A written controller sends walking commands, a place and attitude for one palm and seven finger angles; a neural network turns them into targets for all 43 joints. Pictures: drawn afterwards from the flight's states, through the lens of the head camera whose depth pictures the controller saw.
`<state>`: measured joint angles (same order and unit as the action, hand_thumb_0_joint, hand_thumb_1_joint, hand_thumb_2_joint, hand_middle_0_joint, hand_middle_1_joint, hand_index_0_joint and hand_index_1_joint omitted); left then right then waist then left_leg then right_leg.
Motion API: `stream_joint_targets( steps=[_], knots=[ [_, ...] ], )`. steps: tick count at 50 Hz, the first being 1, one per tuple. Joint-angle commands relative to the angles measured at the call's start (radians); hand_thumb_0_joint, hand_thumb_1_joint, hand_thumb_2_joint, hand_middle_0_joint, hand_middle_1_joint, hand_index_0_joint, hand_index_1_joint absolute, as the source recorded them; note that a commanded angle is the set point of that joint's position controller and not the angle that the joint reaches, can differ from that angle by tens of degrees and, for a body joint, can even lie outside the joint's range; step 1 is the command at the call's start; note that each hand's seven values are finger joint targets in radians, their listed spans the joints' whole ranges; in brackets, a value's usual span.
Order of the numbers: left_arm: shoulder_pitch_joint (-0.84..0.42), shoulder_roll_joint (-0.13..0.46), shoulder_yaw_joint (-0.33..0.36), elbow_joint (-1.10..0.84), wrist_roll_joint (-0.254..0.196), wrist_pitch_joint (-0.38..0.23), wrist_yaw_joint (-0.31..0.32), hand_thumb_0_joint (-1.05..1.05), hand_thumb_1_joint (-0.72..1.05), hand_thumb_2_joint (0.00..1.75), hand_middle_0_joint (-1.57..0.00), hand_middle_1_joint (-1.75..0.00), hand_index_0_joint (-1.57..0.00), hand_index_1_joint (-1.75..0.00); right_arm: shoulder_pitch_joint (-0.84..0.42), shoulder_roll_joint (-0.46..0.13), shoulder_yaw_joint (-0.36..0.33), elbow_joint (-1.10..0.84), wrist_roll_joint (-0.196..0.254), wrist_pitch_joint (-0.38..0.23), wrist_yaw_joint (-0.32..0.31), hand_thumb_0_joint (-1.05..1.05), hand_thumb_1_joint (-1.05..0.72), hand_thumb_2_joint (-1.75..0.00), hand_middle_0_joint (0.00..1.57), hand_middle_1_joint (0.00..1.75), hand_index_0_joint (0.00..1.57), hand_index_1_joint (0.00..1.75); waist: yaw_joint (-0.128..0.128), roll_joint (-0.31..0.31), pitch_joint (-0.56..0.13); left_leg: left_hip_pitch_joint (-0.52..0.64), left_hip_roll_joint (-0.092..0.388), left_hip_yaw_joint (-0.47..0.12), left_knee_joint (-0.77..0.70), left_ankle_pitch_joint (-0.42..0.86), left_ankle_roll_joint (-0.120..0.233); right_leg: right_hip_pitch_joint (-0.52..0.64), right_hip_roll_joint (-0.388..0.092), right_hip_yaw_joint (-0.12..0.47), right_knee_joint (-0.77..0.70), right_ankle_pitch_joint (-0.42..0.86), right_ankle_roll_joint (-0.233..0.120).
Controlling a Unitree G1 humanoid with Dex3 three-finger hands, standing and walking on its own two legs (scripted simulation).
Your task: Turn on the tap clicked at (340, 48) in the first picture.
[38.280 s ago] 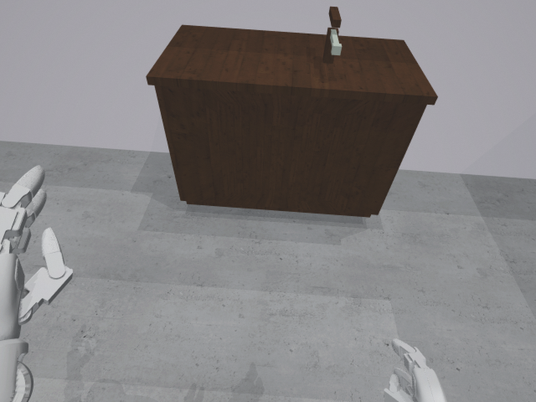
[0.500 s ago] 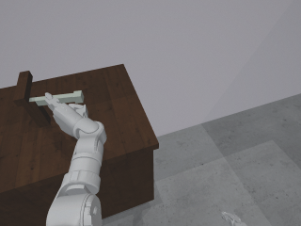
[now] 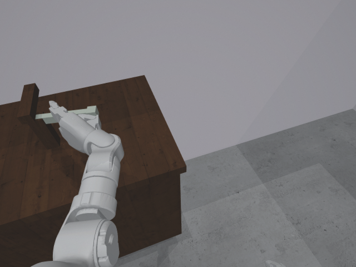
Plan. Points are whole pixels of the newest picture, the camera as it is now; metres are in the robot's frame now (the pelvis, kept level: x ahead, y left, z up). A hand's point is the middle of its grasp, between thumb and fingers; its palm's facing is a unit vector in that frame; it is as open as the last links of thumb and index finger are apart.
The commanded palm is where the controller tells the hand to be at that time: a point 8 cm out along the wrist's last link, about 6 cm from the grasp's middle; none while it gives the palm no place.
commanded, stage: lift the hand up off the lever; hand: left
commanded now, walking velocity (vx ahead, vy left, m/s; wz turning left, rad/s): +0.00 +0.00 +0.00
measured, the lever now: (92, 113) +0.50 +0.24 +0.08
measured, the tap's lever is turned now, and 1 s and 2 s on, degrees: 79 79 79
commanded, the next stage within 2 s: draw the hand back beside the body in 1.12 s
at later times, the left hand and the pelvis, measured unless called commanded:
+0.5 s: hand (92, 118) +0.41 +0.20 +0.14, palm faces +0.81 -0.58 -0.08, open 7.8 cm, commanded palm +0.35 +0.22 +0.15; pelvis +0.01 +0.00 +0.01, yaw +0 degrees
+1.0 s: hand (94, 115) +0.40 +0.19 +0.16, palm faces +0.79 -0.61 -0.08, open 7.8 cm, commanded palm +0.35 +0.21 +0.16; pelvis +0.01 +0.00 +0.01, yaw +0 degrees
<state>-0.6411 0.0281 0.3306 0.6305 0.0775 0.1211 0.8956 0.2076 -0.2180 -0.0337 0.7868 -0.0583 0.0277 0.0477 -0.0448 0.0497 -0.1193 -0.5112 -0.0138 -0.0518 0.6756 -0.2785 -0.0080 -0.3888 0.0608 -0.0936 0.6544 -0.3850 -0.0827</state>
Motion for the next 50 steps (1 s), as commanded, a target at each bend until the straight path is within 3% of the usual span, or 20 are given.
stream_joint_targets(
  steps=[1,2,5,6,10,11,17,25,26,28,31,35,36,40,41,42,45,46,47,50],
  knots=[
    [-0.376,0.165,-0.016,-0.207,0.013,-0.024,-0.004,0.00,0.90,0.90,-0.15,-0.15,-0.15,-0.15,-0.086,-0.123,-0.035,-0.131,0.006,-0.039,-0.012,0.00,-0.90,-0.90,0.20,0.30,0.20,0.30,0.013,-0.090,-0.269,0.185,0.002,0.018,-0.046,0.217,0.030,0.095,-0.067,0.056,-0.138,0.359,0.072],
    [-0.394,0.128,-0.048,-0.220,0.005,-0.022,-0.007,0.00,0.90,0.90,-0.15,-0.15,-0.15,-0.15,-0.092,-0.118,-0.028,-0.137,0.008,-0.041,-0.012,0.00,-0.90,-0.90,0.20,0.30,0.20,0.30,0.007,-0.101,-0.257,0.183,0.000,0.019,-0.054,0.212,0.032,0.094,-0.069,0.054,-0.142,0.354,0.073],
    [-0.424,0.139,-0.045,-0.248,0.007,-0.023,-0.001,0.00,0.90,0.90,-0.15,-0.15,-0.15,-0.15,-0.097,-0.115,-0.028,-0.133,0.005,-0.051,-0.014,0.00,-0.90,-0.90,0.20,0.30,0.20,0.30,0.007,-0.105,-0.250,0.186,0.002,0.023,-0.056,0.201,0.035,0.094,-0.072,0.061,-0.152,0.357,0.080],
    [-0.420,0.177,-0.018,-0.258,0.014,-0.025,-0.001,0.00,0.90,0.90,-0.15,-0.15,-0.15,-0.15,-0.098,-0.119,-0.032,-0.126,0.006,-0.049,-0.015,0.00,-0.90,-0.90,0.20,0.30,0.20,0.30,0.016,-0.071,-0.249,0.198,0.004,0.020,-0.060,0.208,0.032,0.090,-0.066,0.058,-0.151,0.332,0.071],
    [-0.432,0.144,-0.056,-0.297,0.029,-0.022,0.002,0.00,0.90,0.90,-0.15,-0.15,-0.15,-0.15,-0.106,-0.107,-0.029,-0.130,0.002,-0.056,-0.010,0.00,-0.90,-0.90,0.20,0.30,0.20,0.30,0.012,-0.049,-0.262,0.216,0.004,0.025,-0.054,0.231,0.031,0.092,-0.067,0.057,-0.145,0.356,0.069],
    [-0.438,0.165,-0.042,-0.304,0.032,-0.020,0.002,0.00,0.90,0.90,-0.15,-0.15,-0.15,-0.15,-0.106,-0.112,-0.031,-0.125,0.001,-0.055,-0.013,0.00,-0.90,-0.90,0.20,0.30,0.20,0.30,0.014,-0.036,-0.262,0.225,0.005,0.023,-0.058,0.230,0.030,0.088,-0.064,0.058,-0.148,0.339,0.066],
    [-0.372,0.135,-0.060,-0.344,0.002,0.007,-0.019,0.00,0.90,0.90,-0.15,-0.15,-0.15,-0.15,-0.119,-0.109,-0.029,-0.143,0.011,-0.051,-0.021,0.00,-0.90,-0.90,0.20,0.30,0.20,0.30,0.026,-0.068,-0.296,0.255,0.005,0.028,-0.073,0.287,0.026,0.148,-0.073,0.057,-0.145,0.438,0.071],
    [-0.320,0.121,-0.076,-0.390,-0.022,0.051,-0.041,0.00,0.90,0.90,-0.15,-0.15,-0.15,-0.15,-0.160,-0.106,-0.019,-0.154,0.024,-0.048,-0.031,0.00,-0.90,-0.90,0.20,0.30,0.20,0.30,0.036,-0.122,-0.233,0.260,0.003,0.034,-0.102,0.282,0.029,0.185,-0.089,0.063,-0.183,0.491,0.085],
    [-0.318,0.151,-0.058,-0.408,-0.017,0.053,-0.042,0.00,0.90,0.90,-0.15,-0.15,-0.15,-0.15,-0.164,-0.108,-0.022,-0.149,0.024,-0.046,-0.034,0.00,-0.90,-0.90,0.20,0.30,0.20,0.30,0.046,-0.083,-0.234,0.278,0.003,0.033,-0.106,0.292,0.026,0.185,-0.084,0.065,-0.184,0.478,0.079],
    [-0.324,0.124,-0.086,-0.447,-0.013,0.054,-0.040,0.00,0.90,0.90,-0.15,-0.15,-0.15,-0.15,-0.173,-0.096,-0.018,-0.153,0.023,-0.051,-0.031,0.00,-0.90,-0.90,0.20,0.30,0.20,0.30,0.044,-0.050,-0.237,0.297,0.004,0.036,-0.104,0.310,0.025,0.183,-0.085,0.062,-0.181,0.483,0.076],
    [-0.350,0.131,-0.099,-0.463,-0.004,0.066,-0.044,0.00,0.90,0.90,-0.15,-0.15,-0.15,-0.15,-0.182,-0.101,-0.021,-0.138,0.023,-0.054,-0.034,0.00,-0.90,-0.90,0.20,0.30,0.20,0.30,0.036,-0.053,-0.220,0.308,0.007,0.028,-0.110,0.299,0.022,0.164,-0.077,0.060,-0.192,0.431,0.069],
    [-0.399,0.085,-0.140,-0.435,-0.014,0.080,-0.047,0.00,0.90,0.90,-0.15,-0.15,-0.15,-0.15,-0.206,-0.095,-0.013,-0.132,0.028,-0.069,-0.040,0.00,-0.90,-0.90,0.20,0.30,0.20,0.30,0.026,-0.075,-0.192,0.302,0.004,0.025,-0.123,0.249,0.024,0.143,-0.081,0.065,-0.211,0.365,0.071],
    [-0.395,0.104,-0.124,-0.421,-0.016,0.087,-0.048,0.00,0.90,0.90,-0.15,-0.15,-0.15,-0.15,-0.204,-0.099,-0.016,-0.125,0.028,-0.067,-0.044,0.00,-0.90,-0.90,0.20,0.30,0.20,0.30,0.029,-0.071,-0.183,0.310,0.003,0.023,-0.132,0.236,0.023,0.135,-0.075,0.064,-0.222,0.329,0.069],
    [-0.369,0.069,-0.140,-0.415,-0.025,0.102,-0.044,0.00,0.90,0.90,-0.15,-0.15,-0.15,-0.15,-0.211,-0.092,-0.014,-0.136,0.028,-0.070,-0.042,0.00,-0.90,-0.90,0.20,0.30,0.20,0.30,0.044,-0.066,-0.238,0.321,-0.001,0.025,-0.132,0.276,0.018,0.171,-0.079,0.061,-0.204,0.390,0.069],
    [-0.353,0.116,-0.099,-0.393,-0.023,0.109,-0.042,0.00,0.90,0.90,-0.15,-0.15,-0.15,-0.15,-0.200,-0.099,-0.016,-0.125,0.028,-0.062,-0.044,0.00,-0.90,-0.90,0.20,0.30,0.20,0.30,0.053,-0.065,-0.244,0.332,-0.001,0.021,-0.139,0.284,0.015,0.178,-0.075,0.059,-0.207,0.386,0.067],
    [-0.349,0.091,-0.112,-0.407,-0.030,0.112,-0.042,0.00,0.90,0.90,-0.15,-0.15,-0.15,-0.15,-0.202,-0.095,-0.012,-0.138,0.031,-0.061,-0.042,0.00,-0.90,-0.90,0.20,0.30,0.20,0.30,0.055,-0.078,-0.253,0.327,-0.001,0.025,-0.142,0.301,0.016,0.196,-0.078,0.056,-0.200,0.413,0.067],
    [-0.310,0.113,-0.084,-0.413,-0.040,0.127,-0.040,0.00,0.90,0.90,-0.15,-0.15,-0.15,-0.15,-0.213,-0.092,-0.009,-0.149,0.034,-0.050,-0.042,0.00,-0.90,-0.90,0.20,0.30,0.20,0.30,0.067,-0.101,-0.250,0.308,0.000,0.033,-0.144,0.310,0.018,0.233,-0.090,0.062,-0.202,0.487,0.080],
    [-0.297,0.168,-0.041,-0.391,-0.037,0.131,-0.041,0.00,0.90,0.90,-0.15,-0.15,-0.15,-0.15,-0.207,-0.101,-0.013,-0.139,0.036,-0.042,-0.045,0.00,-0.90,-0.90,0.20,0.30,0.20,0.30,0.074,-0.107,-0.244,0.308,0.001,0.029,-0.154,0.308,0.016,0.242,-0.085,0.062,-0.209,0.467,0.076],
    [-0.317,0.114,-0.085,-0.405,-0.039,0.134,-0.041,0.00,0.90,0.90,-0.15,-0.15,-0.15,-0.15,-0.220,-0.094,-0.004,-0.147,0.037,-0.044,-0.041,0.00,-0.90,-0.90,0.20,0.30,0.20,0.30,0.065,-0.114,-0.209,0.302,0.001,0.034,-0.158,0.299,0.020,0.225,-0.088,0.061,-0.217,0.461,0.079],
    [-0.347,0.143,-0.063,-0.399,-0.031,0.131,-0.039,0.00,0.90,0.90,-0.15,-0.15,-0.15,-0.15,-0.223,-0.097,-0.005,-0.143,0.037,-0.048,-0.043,0.00,-0.90,-0.90,0.20,0.30,0.20,0.30,0.059,-0.152,-0.195,0.286,0.004,0.036,-0.154,0.276,0.028,0.219,-0.094,0.069,-0.228,0.458,0.088]
  ],
)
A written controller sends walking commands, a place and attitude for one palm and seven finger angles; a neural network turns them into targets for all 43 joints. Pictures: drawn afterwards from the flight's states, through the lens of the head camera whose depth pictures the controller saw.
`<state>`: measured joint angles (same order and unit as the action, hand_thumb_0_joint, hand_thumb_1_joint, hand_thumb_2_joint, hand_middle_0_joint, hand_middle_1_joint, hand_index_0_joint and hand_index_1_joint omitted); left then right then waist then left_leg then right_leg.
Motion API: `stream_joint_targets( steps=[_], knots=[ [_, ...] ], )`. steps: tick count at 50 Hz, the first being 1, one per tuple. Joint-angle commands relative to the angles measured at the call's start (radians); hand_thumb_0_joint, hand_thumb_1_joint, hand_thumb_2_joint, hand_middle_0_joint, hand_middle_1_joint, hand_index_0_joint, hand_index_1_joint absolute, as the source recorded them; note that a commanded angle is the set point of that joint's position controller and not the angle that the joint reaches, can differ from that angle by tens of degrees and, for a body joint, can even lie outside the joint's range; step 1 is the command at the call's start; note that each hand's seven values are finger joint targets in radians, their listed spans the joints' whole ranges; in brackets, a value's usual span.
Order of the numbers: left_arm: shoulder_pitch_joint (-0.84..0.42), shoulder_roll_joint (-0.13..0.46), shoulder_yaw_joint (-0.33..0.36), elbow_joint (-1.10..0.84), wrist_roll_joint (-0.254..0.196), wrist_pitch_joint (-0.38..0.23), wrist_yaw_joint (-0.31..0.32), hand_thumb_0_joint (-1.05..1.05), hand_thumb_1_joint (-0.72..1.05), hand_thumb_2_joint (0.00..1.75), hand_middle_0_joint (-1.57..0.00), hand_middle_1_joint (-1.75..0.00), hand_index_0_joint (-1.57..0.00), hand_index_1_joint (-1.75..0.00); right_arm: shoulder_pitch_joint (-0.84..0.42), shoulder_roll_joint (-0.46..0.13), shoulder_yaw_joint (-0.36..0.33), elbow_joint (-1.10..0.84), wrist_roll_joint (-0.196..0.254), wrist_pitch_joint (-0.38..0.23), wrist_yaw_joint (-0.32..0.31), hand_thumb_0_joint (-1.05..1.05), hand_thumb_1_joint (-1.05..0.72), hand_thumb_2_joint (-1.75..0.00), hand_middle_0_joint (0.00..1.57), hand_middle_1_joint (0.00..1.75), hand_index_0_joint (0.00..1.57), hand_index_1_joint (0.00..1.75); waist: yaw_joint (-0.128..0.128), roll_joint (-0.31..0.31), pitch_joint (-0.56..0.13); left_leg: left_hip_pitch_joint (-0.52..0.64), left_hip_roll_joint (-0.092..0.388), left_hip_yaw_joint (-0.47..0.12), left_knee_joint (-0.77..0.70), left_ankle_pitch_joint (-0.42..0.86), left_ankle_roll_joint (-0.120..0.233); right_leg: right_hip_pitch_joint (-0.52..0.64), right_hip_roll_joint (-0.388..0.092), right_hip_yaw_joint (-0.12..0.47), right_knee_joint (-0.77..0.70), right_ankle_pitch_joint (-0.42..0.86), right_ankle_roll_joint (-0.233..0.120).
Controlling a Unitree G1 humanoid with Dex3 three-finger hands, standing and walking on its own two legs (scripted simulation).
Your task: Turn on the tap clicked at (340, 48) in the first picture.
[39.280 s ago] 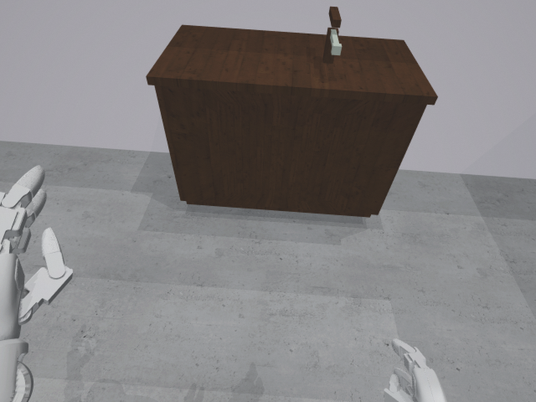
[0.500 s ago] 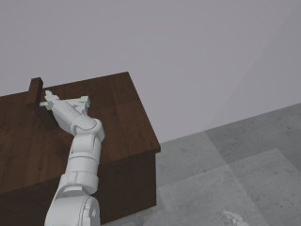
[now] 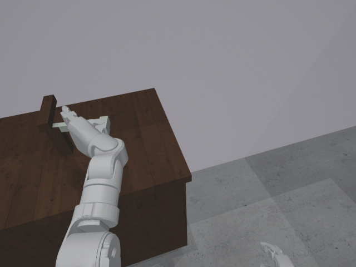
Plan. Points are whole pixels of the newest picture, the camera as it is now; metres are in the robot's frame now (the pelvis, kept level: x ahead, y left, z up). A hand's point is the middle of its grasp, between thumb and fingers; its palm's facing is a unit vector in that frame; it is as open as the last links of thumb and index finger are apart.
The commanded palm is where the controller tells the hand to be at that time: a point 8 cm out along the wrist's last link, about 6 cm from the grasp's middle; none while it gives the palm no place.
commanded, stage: lift the hand up off the lever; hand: left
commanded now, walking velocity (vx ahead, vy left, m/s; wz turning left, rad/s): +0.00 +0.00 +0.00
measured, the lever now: (104, 122) +0.49 +0.25 +0.07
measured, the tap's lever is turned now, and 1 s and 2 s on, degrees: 79 79 79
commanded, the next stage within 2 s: draw the hand back beside the body in 0.12 s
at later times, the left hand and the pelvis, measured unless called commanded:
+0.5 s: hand (105, 140) +0.35 +0.19 +0.13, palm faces +0.36 -0.93 -0.10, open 7.7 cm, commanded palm +0.30 +0.24 +0.16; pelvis +0.00 +0.00 +0.01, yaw -4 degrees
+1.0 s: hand (72, 168) +0.27 +0.22 +0.15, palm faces +0.22 -0.94 -0.27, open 7.5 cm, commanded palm +0.23 +0.27 +0.17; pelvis +0.00 +0.03 +0.01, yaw -4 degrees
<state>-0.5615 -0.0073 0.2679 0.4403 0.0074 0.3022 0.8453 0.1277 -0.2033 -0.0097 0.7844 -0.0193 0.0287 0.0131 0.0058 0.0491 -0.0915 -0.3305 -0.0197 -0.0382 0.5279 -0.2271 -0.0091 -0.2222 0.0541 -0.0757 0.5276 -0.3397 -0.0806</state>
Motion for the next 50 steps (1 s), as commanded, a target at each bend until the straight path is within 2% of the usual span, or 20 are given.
stream_joint_targets(
  steps=[1,6,9,11,12,14,18,21,22,25,27,29,31,33,35,38,41,43,46,50],
  knots=[
    [-0.441,0.206,0.015,-0.208,0.046,-0.054,0.012,0.00,0.90,0.90,-0.15,-0.15,-0.15,-0.15,-0.137,-0.116,-0.031,-0.130,-0.003,-0.049,-0.010,0.00,-0.90,-0.90,0.20,0.30,0.20,0.30,0.012,-0.126,-0.210,0.110,0.010,0.022,-0.014,0.217,0.027,0.043,-0.082,0.054,-0.107,0.384,0.081],
    [-0.465,0.201,-0.006,-0.250,0.067,-0.080,0.010,0.00,0.90,0.90,-0.15,-0.15,-0.15,-0.15,-0.127,-0.112,-0.037,-0.123,-0.011,-0.064,-0.008,0.00,-0.90,-0.90,0.20,0.30,0.20,0.30,0.005,-0.061,-0.244,0.131,0.010,0.025,0.000,0.213,0.029,0.025,-0.075,0.056,-0.100,0.352,0.075],
    [-0.464,0.146,-0.051,-0.259,0.060,-0.084,0.001,0.00,0.90,0.90,-0.15,-0.15,-0.15,-0.15,-0.121,-0.109,-0.037,-0.129,-0.011,-0.075,-0.007,0.00,-0.90,-0.90,0.20,0.30,0.20,0.30,-0.006,-0.057,-0.257,0.144,0.009,0.024,0.004,0.229,0.029,0.024,-0.077,0.054,-0.089,0.377,0.074],
    [-0.425,0.177,-0.029,-0.254,0.048,-0.077,-0.010,0.00,0.90,0.90,-0.15,-0.15,-0.15,-0.15,-0.117,-0.119,-0.041,-0.126,-0.006,-0.068,-0.013,0.00,-0.90,-0.90,0.20,0.30,0.20,0.30,0.001,-0.054,-0.266,0.143,0.005,0.020,-0.004,0.227,0.025,0.043,-0.075,0.054,-0.091,0.371,0.071],
    [-0.348,0.123,-0.216,-0.327,0.084,-0.082,-0.166,0.00,0.90,0.90,-0.15,-0.15,-0.15,-0.15,-0.086,-0.139,-0.038,-0.148,-0.002,-0.044,-0.032,0.00,-0.90,-0.90,0.20,0.30,0.20,0.30,-0.047,-0.090,-0.252,0.173,0.000,0.033,-0.009,0.257,0.039,0.052,-0.069,0.081,-0.063,0.464,0.067],
    [-0.296,0.247,-0.106,-0.377,0.046,-0.103,-0.276,0.00,0.90,0.90,-0.15,-0.16,-0.15,-0.16,-0.072,-0.140,-0.039,-0.183,0.015,-0.032,-0.064,0.00,-0.90,-0.90,0.20,0.30,0.20,0.30,-0.014,-0.102,-0.293,0.192,-0.005,0.039,-0.019,0.291,0.053,0.124,-0.077,0.094,-0.069,0.596,0.082],
    [-0.046,0.318,-0.052,-0.459,-0.067,-0.134,-0.492,0.00,0.90,0.90,-0.16,-0.17,-0.16,-0.17,-0.082,-0.134,-0.017,-0.233,0.043,-0.005,-0.096,0.00,-0.90,-0.90,0.20,0.30,0.20,0.30,0.020,-0.141,-0.244,0.201,0.002,0.039,-0.056,0.291,0.052,0.196,-0.073,0.103,-0.088,0.685,0.094],
    [0.106,0.390,0.090,-0.488,-0.143,-0.116,-0.509,0.00,0.90,0.90,-0.16,-0.18,-0.16,-0.18,-0.131,-0.123,-0.004,-0.259,0.059,-0.001,-0.111,0.00,-0.90,-0.90,0.20,0.30,0.20,0.30,0.076,-0.136,-0.179,0.178,0.001,0.048,-0.085,0.230,0.046,0.223,-0.072,0.109,-0.132,0.610,0.101],
    [0.277,0.539,0.059,-0.397,-0.091,-0.176,-0.586,0.00,0.90,0.90,-0.16,-0.18,-0.16,-0.18,-0.058,-0.137,-0.017,-0.247,0.037,0.001,-0.082,0.00,-0.90,-0.90,0.20,0.30,0.20,0.30,0.022,-0.149,-0.053,0.161,0.029,0.048,-0.118,0.167,0.049,0.182,-0.091,0.118,-0.158,0.579,0.115],
    [0.228,0.554,0.049,-0.568,-0.108,-0.290,-0.664,0.00,0.90,0.90,-0.16,-0.19,-0.16,-0.19,-0.098,-0.133,-0.020,-0.301,0.050,-0.021,-0.067,0.00,-0.90,-0.90,0.20,0.30,0.20,0.30,0.028,-0.063,-0.037,0.193,0.026,0.059,-0.126,0.144,0.057,0.166,-0.084,0.133,-0.193,0.477,0.096],
    [0.182,0.565,0.029,-0.724,-0.104,-0.353,-0.685,0.00,0.90,0.90,-0.17,-0.20,-0.17,-0.20,-0.096,-0.133,-0.023,-0.312,0.049,-0.055,-0.059,0.00,-0.90,-0.90,0.20,0.30,0.20,0.30,0.017,0.095,-0.044,0.273,0.024,0.060,-0.128,0.156,0.056,0.126,-0.068,0.126,-0.217,0.391,0.070],
    [0.187,0.541,-0.009,-0.780,-0.097,-0.394,-0.692,0.00,0.90,0.90,-0.17,-0.20,-0.17,-0.20,-0.091,-0.138,-0.025,-0.309,0.045,-0.089,-0.053,0.00,-0.90,-0.90,0.20,0.30,0.20,0.30,0.006,0.128,-0.058,0.335,0.026,0.052,-0.121,0.176,0.055,0.089,-0.053,0.117,-0.223,0.364,0.060],
    [0.173,0.481,-0.081,-0.806,-0.092,-0.417,-0.699,0.00,0.90,0.90,-0.17,-0.21,-0.17,-0.21,-0.081,-0.142,-0.026,-0.297,0.044,-0.114,-0.052,0.00,-0.90,-0.90,0.20,0.30,0.20,0.30,-0.010,0.126,-0.059,0.385,0.034,0.040,-0.127,0.182,0.052,0.061,-0.043,0.106,-0.221,0.331,0.055],
    [0.231,0.423,-0.135,-0.748,-0.096,-0.428,-0.705,0.00,0.90,0.90,-0.17,-0.22,-0.17,-0.22,-0.080,-0.148,-0.026,-0.291,0.043,-0.129,-0.055,0.00,-0.90,-0.90,0.20,0.30,0.20,0.30,-0.014,0.035,-0.021,0.381,0.037,0.026,-0.141,0.136,0.057,0.038,-0.037,0.101,-0.230,0.277,0.058],
    [0.310,0.418,-0.129,-0.667,-0.097,-0.431,-0.710,0.00,0.90,0.90,-0.17,-0.22,-0.17,-0.22,-0.077,-0.157,-0.032,-0.282,0.043,-0.130,-0.060,0.00,-0.90,-0.90,0.20,0.30,0.20,0.30,-0.011,-0.085,0.016,0.349,0.038,0.027,-0.149,0.097,0.065,0.031,-0.039,0.101,-0.240,0.243,0.065],
    [0.397,0.431,-0.102,-0.620,-0.100,-0.441,-0.723,0.00,0.90,0.90,-0.18,-0.23,-0.18,-0.23,-0.087,-0.158,-0.030,-0.281,0.048,-0.110,-0.061,0.00,-0.90,-0.90,0.20,0.30,0.20,0.30,0.003,-0.155,0.038,0.313,0.033,0.025,-0.174,0.047,0.067,0.047,-0.043,0.098,-0.254,0.173,0.067],
    [0.466,0.506,-0.016,-0.663,-0.101,-0.458,-0.730,0.00,0.90,0.90,-0.18,-0.24,-0.18,-0.24,-0.089,-0.154,-0.030,-0.286,0.043,-0.097,-0.060,0.00,-0.90,-0.90,0.20,0.30,0.20,0.30,0.024,-0.113,0.001,0.313,0.033,0.024,-0.178,0.075,0.063,0.093,-0.047,0.097,-0.253,0.205,0.062],
    [0.488,0.526,0.014,-0.762,-0.099,-0.474,-0.732,0.00,0.90,0.90,-0.18,-0.25,-0.18,-0.25,-0.090,-0.141,-0.026,-0.302,0.037,-0.098,-0.056,0.00,-0.90,-0.90,0.20,0.30,0.20,0.30,0.034,-0.031,-0.061,0.330,0.034,0.028,-0.172,0.124,0.059,0.138,-0.050,0.097,-0.237,0.269,0.055],
    [0.547,0.583,0.084,-0.839,-0.096,-0.477,-0.728,0.00,0.90,0.90,-0.19,-0.26,-0.19,-0.26,-0.078,-0.134,-0.021,-0.302,0.031,-0.097,-0.051,0.00,-0.90,-0.90,0.20,0.30,0.20,0.30,0.040,0.085,-0.040,0.323,0.040,0.024,-0.164,0.166,0.045,0.148,-0.048,0.094,-0.239,0.306,0.043],
    [0.613,0.517,0.040,-0.866,-0.101,-0.470,-0.736,0.00,0.90,0.90,-0.19,-0.27,-0.19,-0.27,-0.081,-0.128,-0.017,-0.321,0.031,-0.107,-0.047,0.00,-0.90,-0.90,0.20,0.30,0.20,0.30,0.029,0.045,0.028,0.300,0.050,0.020,-0.164,0.149,0.042,0.111,-0.042,0.083,-0.240,0.285,0.042]
  ],
)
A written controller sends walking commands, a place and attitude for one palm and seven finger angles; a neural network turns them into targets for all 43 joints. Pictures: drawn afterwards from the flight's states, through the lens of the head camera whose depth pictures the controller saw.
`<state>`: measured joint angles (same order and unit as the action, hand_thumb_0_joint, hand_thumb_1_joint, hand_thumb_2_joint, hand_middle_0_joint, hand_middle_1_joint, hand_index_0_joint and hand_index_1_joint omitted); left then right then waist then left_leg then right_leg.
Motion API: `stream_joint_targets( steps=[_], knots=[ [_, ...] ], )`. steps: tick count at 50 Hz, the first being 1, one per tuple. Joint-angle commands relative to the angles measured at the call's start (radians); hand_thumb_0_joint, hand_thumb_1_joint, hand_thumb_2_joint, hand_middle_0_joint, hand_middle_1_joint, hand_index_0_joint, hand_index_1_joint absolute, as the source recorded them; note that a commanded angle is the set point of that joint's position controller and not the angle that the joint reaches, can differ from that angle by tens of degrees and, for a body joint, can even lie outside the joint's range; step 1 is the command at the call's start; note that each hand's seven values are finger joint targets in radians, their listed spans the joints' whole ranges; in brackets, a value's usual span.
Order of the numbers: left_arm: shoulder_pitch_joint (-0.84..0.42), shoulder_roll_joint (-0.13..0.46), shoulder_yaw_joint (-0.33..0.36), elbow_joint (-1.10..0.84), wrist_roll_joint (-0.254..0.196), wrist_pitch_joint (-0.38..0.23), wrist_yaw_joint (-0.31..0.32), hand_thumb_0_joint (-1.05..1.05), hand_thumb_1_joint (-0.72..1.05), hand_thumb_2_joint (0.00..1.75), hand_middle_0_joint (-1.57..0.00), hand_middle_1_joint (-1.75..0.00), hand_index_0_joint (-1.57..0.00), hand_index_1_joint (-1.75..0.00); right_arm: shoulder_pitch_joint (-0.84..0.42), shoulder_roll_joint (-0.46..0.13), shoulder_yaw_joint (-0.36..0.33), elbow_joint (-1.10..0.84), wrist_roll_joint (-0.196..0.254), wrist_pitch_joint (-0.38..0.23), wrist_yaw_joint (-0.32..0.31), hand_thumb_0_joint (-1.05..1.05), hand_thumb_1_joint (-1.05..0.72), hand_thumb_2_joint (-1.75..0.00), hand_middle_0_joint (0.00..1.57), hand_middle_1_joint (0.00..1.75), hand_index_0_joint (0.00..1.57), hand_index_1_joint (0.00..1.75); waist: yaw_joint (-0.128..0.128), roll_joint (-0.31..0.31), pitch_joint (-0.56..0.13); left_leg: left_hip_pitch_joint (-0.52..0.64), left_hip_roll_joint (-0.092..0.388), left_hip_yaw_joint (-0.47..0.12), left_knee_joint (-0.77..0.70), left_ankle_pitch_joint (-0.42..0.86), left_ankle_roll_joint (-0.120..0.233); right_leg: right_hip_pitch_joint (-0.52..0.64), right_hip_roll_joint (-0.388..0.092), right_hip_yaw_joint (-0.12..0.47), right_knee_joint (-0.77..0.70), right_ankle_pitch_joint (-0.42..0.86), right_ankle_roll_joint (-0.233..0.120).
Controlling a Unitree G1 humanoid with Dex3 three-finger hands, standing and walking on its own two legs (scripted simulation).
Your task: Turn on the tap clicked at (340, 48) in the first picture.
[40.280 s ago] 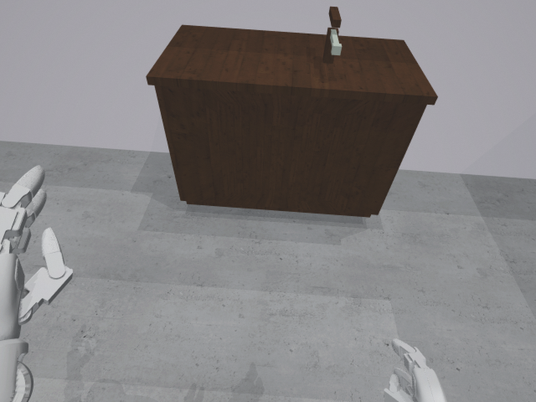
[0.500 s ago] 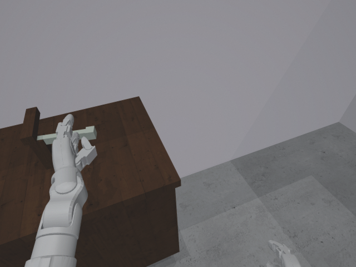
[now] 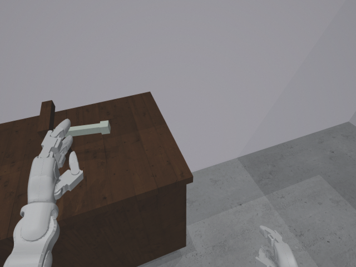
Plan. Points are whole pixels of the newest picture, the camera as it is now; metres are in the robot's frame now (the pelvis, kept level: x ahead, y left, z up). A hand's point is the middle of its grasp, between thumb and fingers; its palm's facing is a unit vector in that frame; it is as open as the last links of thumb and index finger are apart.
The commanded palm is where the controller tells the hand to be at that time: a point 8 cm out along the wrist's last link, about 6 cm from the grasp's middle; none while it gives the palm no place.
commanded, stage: draw the hand back beside the body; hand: left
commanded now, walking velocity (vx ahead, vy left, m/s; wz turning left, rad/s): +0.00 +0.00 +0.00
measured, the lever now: (105, 127) +0.47 +0.26 +0.06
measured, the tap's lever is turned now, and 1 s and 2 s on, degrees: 79 79 79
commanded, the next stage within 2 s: step back with the hand held close in 0.70 s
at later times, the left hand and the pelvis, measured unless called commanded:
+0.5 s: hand (46, 192) +0.20 +0.25 +0.15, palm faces +0.39 -0.84 -0.37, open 7.4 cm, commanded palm +0.16 +0.29 +0.16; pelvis +0.01 +0.00 +0.00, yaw +1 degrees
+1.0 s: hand (47, 180) +0.21 +0.24 +0.17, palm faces +0.39 -0.82 -0.42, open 7.4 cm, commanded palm +0.16 +0.28 +0.17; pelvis +0.00 +0.00 +0.00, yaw +0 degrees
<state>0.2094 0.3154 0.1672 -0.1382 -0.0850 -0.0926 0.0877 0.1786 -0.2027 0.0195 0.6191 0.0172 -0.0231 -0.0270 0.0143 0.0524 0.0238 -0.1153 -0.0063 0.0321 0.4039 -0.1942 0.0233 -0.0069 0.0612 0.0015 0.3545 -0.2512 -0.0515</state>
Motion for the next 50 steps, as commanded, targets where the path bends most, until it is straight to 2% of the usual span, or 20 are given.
stream_joint_targets(
  steps=[1,5,6,10,13,16,18,21,24,26,30,37,40,41,42,43,45,46,48,50],
  knots=[
    [-0.145,0.187,0.133,-0.289,-0.007,-0.072,0.020,0.00,0.90,0.90,-0.19,-0.27,-0.19,-0.27,-0.131,-0.128,-0.047,-0.153,-0.003,-0.056,-0.007,0.00,-0.90,-0.90,0.20,0.30,0.20,0.30,0.017,0.056,-0.072,0.088,0.038,-0.053,-0.042,0.110,0.008,-0.114,-0.047,0.008,-0.071,0.181,0.012],
    [-0.080,0.139,0.094,-0.289,-0.011,-0.071,0.014,0.00,0.90,0.90,-0.19,-0.28,-0.19,-0.28,-0.126,-0.141,-0.055,-0.158,-0.003,-0.067,-0.009,0.00,-0.90,-0.90,0.20,0.30,0.20,0.30,0.014,-0.038,-0.057,0.085,0.045,-0.063,-0.040,0.092,0.013,-0.139,-0.045,0.002,-0.063,0.158,0.017],
    [-0.060,0.133,0.089,-0.279,-0.010,-0.068,0.013,0.00,0.90,0.90,-0.19,-0.29,-0.19,-0.29,-0.129,-0.141,-0.055,-0.157,-0.001,-0.067,-0.010,0.00,-0.90,-0.90,0.20,0.30,0.20,0.30,0.014,-0.037,-0.044,0.086,0.044,-0.061,-0.043,0.082,0.014,-0.147,-0.046,0.003,-0.067,0.144,0.019],
    [-0.019,0.184,0.144,-0.350,-0.005,-0.084,0.024,0.00,0.90,0.90,-0.20,-0.30,-0.20,-0.30,-0.121,-0.149,-0.064,-0.152,-0.006,-0.075,-0.014,0.00,-0.90,-0.90,0.20,0.30,0.20,0.30,0.024,-0.057,-0.106,0.095,0.040,-0.063,-0.029,0.113,0.018,-0.117,-0.050,0.005,-0.054,0.181,0.019],
    [0.028,0.213,0.181,-0.422,0.000,-0.091,0.031,0.00,0.90,0.90,-0.20,-0.30,-0.20,-0.30,-0.113,-0.144,-0.064,-0.152,-0.008,-0.080,-0.013,0.00,-0.90,-0.90,0.20,0.30,0.20,0.30,0.031,0.002,-0.149,0.108,0.039,-0.065,-0.016,0.170,0.012,-0.090,-0.053,0.003,-0.038,0.229,0.015],
    [0.079,0.232,0.206,-0.456,0.000,-0.085,0.035,0.00,0.90,0.90,-0.20,-0.30,-0.20,-0.30,-0.107,-0.141,-0.061,-0.147,-0.007,-0.084,-0.009,0.00,-0.90,-0.90,0.20,0.30,0.20,0.30,0.030,0.036,-0.126,0.091,0.038,-0.068,-0.008,0.176,0.006,-0.093,-0.052,0.001,-0.042,0.230,0.013],
    [0.111,0.210,0.199,-0.460,-0.002,-0.083,0.035,0.00,0.90,0.90,-0.20,-0.30,-0.20,-0.30,-0.108,-0.139,-0.059,-0.152,-0.005,-0.087,-0.009,0.00,-0.90,-0.90,0.20,0.30,0.20,0.30,0.030,0.064,-0.092,0.073,0.040,-0.071,-0.008,0.160,0.003,-0.110,-0.052,-0.002,-0.040,0.212,0.011],
    [0.180,0.216,0.220,-0.455,-0.006,-0.079,0.033,0.00,0.90,0.90,-0.20,-0.30,-0.20,-0.30,-0.104,-0.140,-0.063,-0.151,-0.004,-0.089,-0.009,0.00,-0.90,-0.90,0.20,0.30,0.20,0.30,0.032,0.059,-0.061,0.056,0.042,-0.070,-0.004,0.147,0.004,-0.123,-0.052,-0.002,-0.045,0.202,0.011],
    [0.149,0.173,0.177,-0.428,-0.009,-0.075,0.029,0.00,0.90,0.90,-0.20,-0.30,-0.20,-0.30,-0.110,-0.142,-0.065,-0.152,-0.002,-0.088,-0.013,0.00,-0.90,-0.90,0.20,0.30,0.20,0.30,0.018,-0.004,-0.031,0.053,0.045,-0.068,0.002,0.122,0.009,-0.159,-0.052,-0.001,-0.043,0.185,0.018],
    [0.127,0.182,0.183,-0.411,-0.008,-0.075,0.031,0.00,0.90,0.90,-0.20,-0.30,-0.20,-0.30,-0.106,-0.146,-0.065,-0.147,-0.002,-0.088,-0.017,0.00,-0.90,-0.90,0.20,0.30,0.20,0.30,0.017,-0.029,-0.025,0.049,0.045,-0.073,-0.001,0.103,0.012,-0.166,-0.052,-0.001,-0.047,0.167,0.018],
    [0.114,0.198,0.196,-0.424,-0.006,-0.080,0.035,0.00,0.90,0.90,-0.20,-0.30,-0.20,-0.30,-0.114,-0.146,-0.068,-0.152,-0.005,-0.090,-0.025,0.00,-0.90,-0.90,0.20,0.30,0.20,0.30,0.026,-0.057,-0.073,0.062,0.035,-0.066,0.010,0.111,0.021,-0.147,-0.058,0.003,-0.038,0.191,0.022],
    [0.128,0.207,0.201,-0.455,-0.005,-0.080,0.038,0.00,0.90,0.90,-0.20,-0.30,-0.20,-0.30,-0.120,-0.134,-0.060,-0.150,-0.006,-0.091,-0.025,0.00,-0.90,-0.90,0.20,0.30,0.20,0.30,0.029,0.025,-0.076,0.063,0.028,-0.059,0.017,0.123,0.017,-0.133,-0.064,0.009,-0.044,0.213,0.018],
    [0.145,0.209,0.207,-0.437,-0.008,-0.076,0.037,0.00,0.90,0.90,-0.20,-0.30,-0.20,-0.30,-0.120,-0.135,-0.061,-0.150,-0.007,-0.090,-0.024,0.00,-0.90,-0.90,0.20,0.30,0.20,0.30,0.031,0.016,-0.069,0.057,0.026,-0.054,0.026,0.130,0.020,-0.134,-0.066,0.013,-0.045,0.236,0.020],
    [0.064,0.231,0.207,-0.538,-0.007,-0.087,0.039,0.00,0.90,0.90,-0.20,-0.30,-0.20,-0.30,-0.121,-0.136,-0.058,-0.157,-0.006,-0.093,-0.021,0.00,-0.90,-0.90,0.20,0.30,0.20,0.30,0.029,0.048,-0.102,0.071,0.025,-0.061,0.022,0.135,0.016,-0.116,-0.067,0.012,-0.044,0.236,0.015],
    [-0.101,0.413,0.394,-0.628,-0.002,-0.125,0.046,0.00,0.90,0.90,-0.20,-0.30,-0.20,-0.30,-0.129,-0.136,-0.051,-0.188,0.001,-0.086,-0.031,0.00,-0.90,-0.90,0.20,0.30,0.20,0.30,0.033,0.014,-0.038,0.022,0.056,-0.083,0.080,0.126,0.039,-0.201,-0.129,0.152,-0.069,0.415,0.033],
    [-0.005,0.318,0.331,-0.496,0.003,-0.129,0.032,0.00,0.90,0.90,-0.20,-0.30,-0.20,-0.30,-0.128,-0.119,-0.045,-0.142,-0.009,-0.077,-0.036,0.00,-0.90,-0.90,0.20,0.30,0.20,0.30,0.016,-0.055,-0.059,0.016,0.051,-0.086,0.118,0.151,0.040,-0.188,-0.167,0.151,-0.049,0.535,0.035],
    [0.120,0.235,0.275,-0.397,0.013,-0.111,0.017,0.00,0.90,0.90,-0.20,-0.30,-0.20,-0.30,-0.107,-0.128,-0.057,-0.161,-0.005,-0.057,-0.033,0.00,-0.90,-0.90,0.20,0.30,0.20,0.30,0.012,-0.132,-0.113,0.019,0.056,-0.071,0.142,0.237,0.038,-0.156,-0.183,0.141,-0.001,0.685,0.059],
    [0.144,0.210,0.253,-0.381,0.015,-0.107,0.008,0.00,0.90,0.90,-0.20,-0.30,-0.20,-0.30,-0.110,-0.134,-0.063,-0.168,-0.004,-0.050,-0.033,0.00,-0.90,-0.90,0.20,0.30,0.20,0.30,0.012,-0.101,-0.131,0.030,0.060,-0.063,0.137,0.291,0.039,-0.152,-0.180,0.127,0.021,0.720,0.066],
    [0.222,0.170,0.222,-0.345,0.014,-0.095,0.003,0.00,0.90,0.90,-0.20,-0.30,-0.20,-0.30,-0.100,-0.140,-0.069,-0.185,0.003,-0.030,-0.029,0.00,-0.90,-0.90,0.20,0.30,0.20,0.30,0.011,-0.059,-0.176,0.051,0.088,-0.060,0.125,0.360,0.041,-0.165,-0.169,0.109,0.050,0.664,0.083],
    [0.254,0.171,0.219,-0.358,0.013,-0.088,0.002,0.00,0.90,0.90,-0.20,-0.30,-0.20,-0.30,-0.103,-0.142,-0.072,-0.202,0.006,-0.013,-0.027,0.00,-0.90,-0.90,0.20,0.30,0.20,0.30,0.013,-0.058,-0.191,0.043,0.103,-0.064,0.125,0.373,0.041,-0.185,-0.161,0.101,0.052,0.597,0.094]
  ],
)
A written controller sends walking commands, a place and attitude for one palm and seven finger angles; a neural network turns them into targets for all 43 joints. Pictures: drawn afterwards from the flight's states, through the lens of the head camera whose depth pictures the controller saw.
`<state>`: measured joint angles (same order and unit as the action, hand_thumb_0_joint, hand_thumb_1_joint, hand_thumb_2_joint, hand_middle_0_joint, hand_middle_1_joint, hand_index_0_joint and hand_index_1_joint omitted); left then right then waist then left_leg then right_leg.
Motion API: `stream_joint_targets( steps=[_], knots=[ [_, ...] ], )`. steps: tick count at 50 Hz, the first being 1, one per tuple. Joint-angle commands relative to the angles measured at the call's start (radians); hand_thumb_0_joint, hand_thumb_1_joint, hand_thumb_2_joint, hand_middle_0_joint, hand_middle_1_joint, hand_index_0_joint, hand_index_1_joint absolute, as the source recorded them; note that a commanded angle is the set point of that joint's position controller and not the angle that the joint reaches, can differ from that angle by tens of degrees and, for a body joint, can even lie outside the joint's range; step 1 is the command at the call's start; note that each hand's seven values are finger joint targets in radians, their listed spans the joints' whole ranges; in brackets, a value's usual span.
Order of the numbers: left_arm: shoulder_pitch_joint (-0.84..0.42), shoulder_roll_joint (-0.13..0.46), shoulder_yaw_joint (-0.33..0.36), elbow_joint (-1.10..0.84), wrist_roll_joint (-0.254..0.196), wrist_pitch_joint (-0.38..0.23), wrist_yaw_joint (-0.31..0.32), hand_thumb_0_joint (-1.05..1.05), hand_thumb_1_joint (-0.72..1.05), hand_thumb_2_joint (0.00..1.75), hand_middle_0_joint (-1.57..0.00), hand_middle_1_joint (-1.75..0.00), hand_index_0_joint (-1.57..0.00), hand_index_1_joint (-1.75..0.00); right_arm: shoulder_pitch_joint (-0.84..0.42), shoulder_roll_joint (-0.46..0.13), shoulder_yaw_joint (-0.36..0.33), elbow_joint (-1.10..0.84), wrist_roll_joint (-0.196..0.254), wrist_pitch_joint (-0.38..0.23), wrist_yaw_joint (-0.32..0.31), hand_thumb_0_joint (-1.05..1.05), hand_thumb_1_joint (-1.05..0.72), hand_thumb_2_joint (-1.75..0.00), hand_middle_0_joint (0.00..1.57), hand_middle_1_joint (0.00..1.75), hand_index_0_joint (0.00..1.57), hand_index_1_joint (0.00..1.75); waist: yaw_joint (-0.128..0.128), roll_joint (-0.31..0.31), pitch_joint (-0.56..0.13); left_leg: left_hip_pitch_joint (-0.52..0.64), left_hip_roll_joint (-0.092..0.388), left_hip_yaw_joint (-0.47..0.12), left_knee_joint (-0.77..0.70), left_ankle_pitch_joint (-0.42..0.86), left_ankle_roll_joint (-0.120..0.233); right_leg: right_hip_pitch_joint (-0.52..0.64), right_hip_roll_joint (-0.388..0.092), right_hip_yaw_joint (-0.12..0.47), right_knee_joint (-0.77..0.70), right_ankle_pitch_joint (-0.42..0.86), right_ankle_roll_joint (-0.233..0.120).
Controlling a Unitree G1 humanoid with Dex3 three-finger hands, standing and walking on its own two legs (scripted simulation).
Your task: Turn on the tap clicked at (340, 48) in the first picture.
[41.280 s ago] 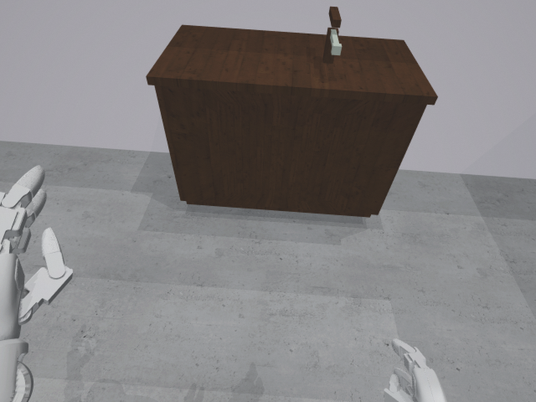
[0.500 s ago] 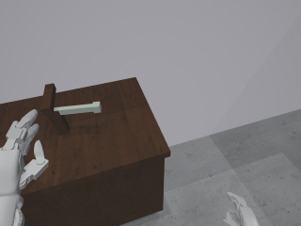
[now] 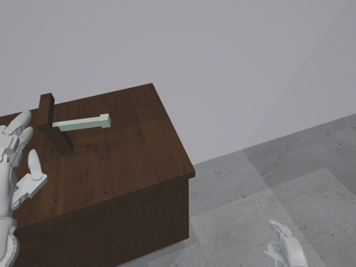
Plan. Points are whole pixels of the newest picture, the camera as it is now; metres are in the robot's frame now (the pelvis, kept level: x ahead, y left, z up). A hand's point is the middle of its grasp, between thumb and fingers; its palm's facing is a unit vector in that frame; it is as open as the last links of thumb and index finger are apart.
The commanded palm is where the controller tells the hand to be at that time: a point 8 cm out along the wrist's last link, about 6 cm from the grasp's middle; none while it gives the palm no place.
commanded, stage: step back with the hand held close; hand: left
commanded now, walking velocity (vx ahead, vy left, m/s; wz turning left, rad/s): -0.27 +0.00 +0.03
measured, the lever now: (105, 120) +0.47 +0.26 +0.06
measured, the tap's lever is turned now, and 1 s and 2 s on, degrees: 79 79 79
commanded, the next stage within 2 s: stop stepping back and stand still in 1.04 s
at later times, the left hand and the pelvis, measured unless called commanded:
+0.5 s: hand out of the picture +0.11 +0.30 +0.15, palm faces +0.44 -0.77 -0.46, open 7.4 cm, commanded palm +0.06 +0.32 +0.18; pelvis -0.09 +0.04 -0.01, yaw +2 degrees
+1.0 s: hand out of the picture +0.02 +0.29 +0.16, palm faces +0.37 -0.83 -0.41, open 7.4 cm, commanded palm -0.03 +0.32 +0.18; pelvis -0.20 +0.05 -0.01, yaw -2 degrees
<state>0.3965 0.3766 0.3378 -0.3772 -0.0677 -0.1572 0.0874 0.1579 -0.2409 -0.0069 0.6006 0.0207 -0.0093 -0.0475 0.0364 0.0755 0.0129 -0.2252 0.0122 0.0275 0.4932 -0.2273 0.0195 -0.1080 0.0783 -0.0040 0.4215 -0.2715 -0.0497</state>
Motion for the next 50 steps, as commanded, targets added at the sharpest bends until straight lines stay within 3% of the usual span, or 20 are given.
stream_joint_targets(
  steps=[1,5,6,11,16,18,22,25,27,29,31,34,35,36,38,42,47,48,49,50],
  knots=[
    [0.067,0.124,0.053,-0.142,-0.005,-0.024,0.003,0.00,0.90,0.90,-0.20,-0.30,-0.20,-0.30,-0.085,-0.107,-0.047,-0.189,0.001,-0.021,-0.008,0.00,-0.90,-0.90,0.20,0.30,0.20,0.30,-0.009,-0.066,-0.179,0.146,0.087,-0.065,0.027,0.402,0.042,-0.092,-0.176,0.104,-0.016,0.574,0.084],
    [0.029,0.200,0.106,-0.267,-0.001,-0.038,0.020,0.00,0.90,0.90,-0.20,-0.30,-0.20,-0.30,-0.107,-0.098,-0.040,-0.218,0.001,-0.014,-0.020,0.00,-0.90,-0.90,0.20,0.30,0.20,0.30,-0.007,-0.097,-0.160,0.078,0.086,-0.090,0.018,0.302,0.035,-0.129,-0.182,0.120,-0.029,0.413,0.049],
    [0.001,0.255,0.143,-0.321,0.000,-0.048,0.027,0.00,0.90,0.90,-0.20,-0.30,-0.20,-0.30,-0.113,-0.103,-0.042,-0.218,-0.001,-0.016,-0.025,0.00,-0.90,-0.90,0.20,0.30,0.20,0.30,-0.005,-0.064,-0.162,0.066,0.086,-0.101,0.009,0.271,0.033,-0.136,-0.187,0.128,-0.028,0.375,0.035],
    [0.032,0.244,0.156,-0.355,-0.001,-0.070,0.046,0.00,0.90,0.90,-0.20,-0.30,-0.20,-0.30,-0.104,-0.109,-0.043,-0.215,-0.009,-0.040,-0.030,0.00,-0.90,-0.90,0.20,0.30,0.20,0.30,-0.014,0.062,-0.107,-0.058,0.102,-0.174,-0.077,-0.029,0.037,-0.166,-0.146,0.122,-0.016,0.100,0.017],
    [0.067,0.169,0.133,-0.279,0.027,-0.073,0.048,0.00,0.90,0.90,-0.20,-0.30,-0.20,-0.30,-0.087,-0.131,-0.047,-0.212,-0.011,-0.075,-0.034,0.00,-0.90,-0.90,0.20,0.30,0.20,0.30,-0.014,0.165,-0.095,-0.318,0.185,-0.307,-0.302,-0.498,0.082,0.003,-0.030,0.036,0.162,-0.030,0.058],
    [0.044,0.147,0.121,-0.254,0.039,-0.068,0.044,0.00,0.90,0.90,-0.20,-0.30,-0.20,-0.30,-0.072,-0.123,-0.047,-0.202,-0.011,-0.085,-0.037,0.00,-0.90,-0.90,0.20,0.30,0.20,0.30,-0.012,0.113,-0.098,-0.370,0.207,-0.313,-0.325,-0.531,0.093,0.037,-0.018,0.024,0.226,-0.034,0.064],
    [0.024,0.140,0.095,-0.246,0.034,-0.059,0.039,0.00,0.90,0.90,-0.20,-0.30,-0.20,-0.30,-0.065,-0.110,-0.040,-0.186,-0.010,-0.095,-0.037,0.00,-0.90,-0.90,0.20,0.30,0.20,0.30,-0.013,-0.039,-0.100,-0.223,0.169,-0.269,-0.228,-0.385,0.076,-0.084,-0.054,0.068,0.091,0.008,0.047],
    [-0.013,0.130,0.051,-0.249,0.021,-0.058,0.041,0.00,0.90,0.90,-0.20,-0.30,-0.20,-0.30,-0.050,-0.090,-0.042,-0.163,-0.006,-0.092,-0.029,0.00,-0.90,-0.90,0.20,0.30,0.20,0.30,-0.026,-0.231,-0.125,-0.035,0.062,-0.125,0.035,-0.150,0.026,-0.262,-0.191,0.233,-0.077,0.090,-0.014],
    [-0.071,0.152,0.051,-0.303,0.018,-0.059,0.050,0.00,0.90,0.90,-0.20,-0.30,-0.20,-0.30,-0.051,-0.082,-0.047,-0.150,-0.006,-0.092,-0.027,0.00,-0.90,-0.90,0.20,0.30,0.20,0.30,-0.043,-0.264,-0.144,0.045,0.020,-0.075,0.230,-0.100,0.000,-0.353,-0.305,0.313,-0.139,0.124,-0.083],
    [-0.097,0.175,0.062,-0.338,0.020,-0.062,0.061,0.00,0.90,0.90,-0.20,-0.30,-0.20,-0.30,-0.056,-0.072,-0.043,-0.152,-0.009,-0.095,-0.023,0.00,-0.90,-0.90,0.20,0.30,0.20,0.30,-0.053,-0.218,-0.132,0.007,0.008,-0.073,0.272,-0.067,-0.010,-0.330,-0.347,0.309,-0.106,0.246,-0.103],
    [-0.109,0.225,0.109,-0.376,0.022,-0.067,0.067,0.00,0.90,0.90,-0.20,-0.30,-0.20,-0.30,-0.071,-0.082,-0.040,-0.151,-0.015,-0.093,-0.021,0.00,-0.90,-0.90,0.20,0.30,0.20,0.30,-0.049,-0.117,-0.111,-0.024,0.033,-0.106,0.160,-0.010,-0.006,-0.303,-0.309,0.250,-0.029,0.264,-0.074],
    [-0.051,0.194,0.127,-0.379,0.026,-0.081,0.072,0.00,0.90,0.90,-0.20,-0.30,-0.20,-0.30,-0.097,-0.103,-0.037,-0.164,-0.020,-0.099,-0.029,0.00,-0.90,-0.90,0.20,0.30,0.20,0.30,-0.024,0.173,-0.076,-0.156,0.177,-0.263,-0.122,0.060,0.054,-0.208,-0.088,0.087,0.152,0.112,0.034],
    [-0.030,0.194,0.148,-0.367,0.030,-0.087,0.070,0.00,0.90,0.90,-0.20,-0.30,-0.20,-0.30,-0.087,-0.103,-0.042,-0.166,-0.020,-0.105,-0.028,0.00,-0.90,-0.90,0.20,0.30,0.20,0.30,-0.019,0.201,-0.091,-0.232,0.212,-0.282,-0.180,-0.001,0.070,-0.116,-0.046,0.056,0.220,0.037,0.051],
    [0.011,0.239,0.198,-0.379,0.030,-0.098,0.065,0.00,0.90,0.90,-0.20,-0.30,-0.20,-0.30,-0.077,-0.099,-0.046,-0.166,-0.034,-0.114,-0.026,0.00,-0.90,-0.90,0.20,0.30,0.20,0.30,-0.017,0.281,-0.129,-0.269,0.251,-0.372,-0.273,-0.113,0.096,-0.088,-0.020,0.048,0.327,-0.083,0.059],
    [0.003,0.186,0.167,-0.399,0.041,-0.104,0.053,0.00,0.90,0.90,-0.20,-0.30,-0.20,-0.30,-0.061,-0.088,-0.052,-0.158,-0.049,-0.127,-0.016,0.00,-0.90,-0.90,0.20,0.30,0.20,0.30,-0.024,0.243,-0.124,-0.333,0.293,-0.412,-0.359,-0.295,0.126,-0.073,-0.008,0.063,0.521,-0.161,0.063],
    [0.081,0.122,0.105,-0.358,0.014,-0.092,0.051,0.00,0.90,0.90,-0.20,-0.30,-0.20,-0.30,-0.034,-0.087,-0.058,-0.141,-0.028,-0.147,-0.006,0.00,-0.90,-0.90,0.20,0.30,0.20,0.30,-0.018,0.067,-0.177,0.003,0.233,-0.281,-0.278,-0.106,0.082,-0.256,-0.016,0.035,0.359,-0.210,0.060],
    [-0.003,0.110,0.057,-0.317,0.016,-0.078,0.053,0.00,0.90,0.90,-0.20,-0.30,-0.20,-0.30,-0.038,-0.074,-0.038,-0.098,-0.031,-0.147,-0.011,0.00,-0.90,-0.90,0.20,0.30,0.20,0.30,-0.019,0.126,-0.191,0.060,0.185,-0.193,-0.255,-0.056,0.009,-0.149,-0.024,0.017,-0.050,-0.087,0.035],
    [-0.030,0.136,0.067,-0.330,0.019,-0.085,0.052,0.00,0.90,0.90,-0.20,-0.30,-0.20,-0.30,-0.036,-0.071,-0.040,-0.091,-0.032,-0.142,-0.010,0.00,-0.90,-0.90,0.20,0.30,0.20,0.30,-0.017,0.097,-0.213,0.078,0.167,-0.163,-0.193,-0.032,-0.018,-0.125,-0.052,0.026,-0.146,-0.014,0.016],
    [-0.048,0.166,0.081,-0.343,0.021,-0.091,0.051,0.00,0.90,0.90,-0.20,-0.30,-0.20,-0.30,-0.038,-0.060,-0.039,-0.093,-0.032,-0.131,-0.009,0.00,-0.90,-0.90,0.20,0.30,0.20,0.30,-0.022,0.010,-0.208,0.092,0.124,-0.109,-0.063,-0.024,-0.034,-0.160,-0.125,0.079,-0.210,0.051,-0.017],
    [-0.072,0.195,0.090,-0.360,0.020,-0.101,0.054,0.00,0.90,0.90,-0.20,-0.30,-0.20,-0.30,-0.040,-0.045,-0.037,-0.087,-0.027,-0.122,-0.009,0.00,-0.90,-0.90,0.20,0.30,0.20,0.30,-0.029,-0.131,-0.199,0.115,0.059,-0.058,0.158,-0.054,-0.052,-0.251,-0.253,0.182,-0.242,0.160,-0.069]
  ],
)
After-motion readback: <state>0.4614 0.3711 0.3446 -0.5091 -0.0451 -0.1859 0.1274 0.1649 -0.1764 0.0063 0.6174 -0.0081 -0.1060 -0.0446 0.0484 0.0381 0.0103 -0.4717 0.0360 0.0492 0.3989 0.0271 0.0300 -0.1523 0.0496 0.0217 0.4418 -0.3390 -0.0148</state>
